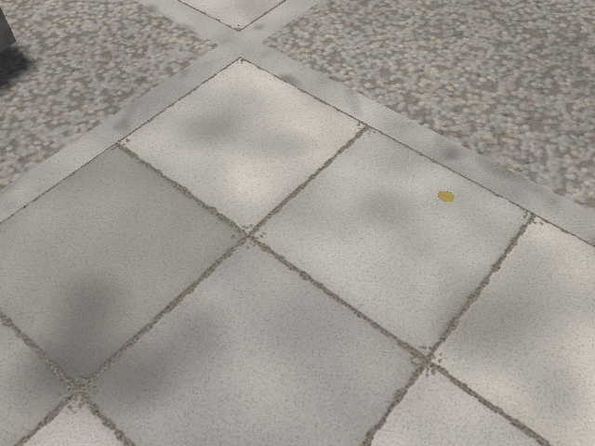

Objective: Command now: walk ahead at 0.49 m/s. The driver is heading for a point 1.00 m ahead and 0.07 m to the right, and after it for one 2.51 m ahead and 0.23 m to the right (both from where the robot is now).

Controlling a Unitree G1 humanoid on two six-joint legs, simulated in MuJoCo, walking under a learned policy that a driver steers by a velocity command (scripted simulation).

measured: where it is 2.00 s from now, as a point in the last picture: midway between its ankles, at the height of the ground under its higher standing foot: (300, 193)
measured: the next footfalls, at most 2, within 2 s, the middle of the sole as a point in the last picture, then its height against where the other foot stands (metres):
left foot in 0.52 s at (260, 434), level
right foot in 1.08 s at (332, 304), level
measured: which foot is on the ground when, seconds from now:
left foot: up 0.00-0.50, down 0.52-1.00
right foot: down 0.00-0.54, up 0.56-1.00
